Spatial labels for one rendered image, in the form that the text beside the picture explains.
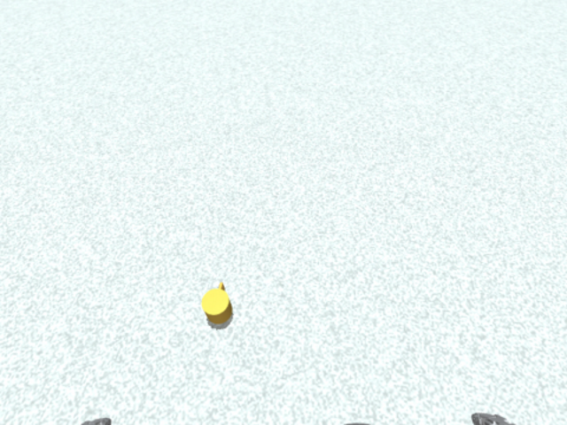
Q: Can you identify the mug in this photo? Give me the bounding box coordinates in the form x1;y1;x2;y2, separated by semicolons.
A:
201;282;232;324

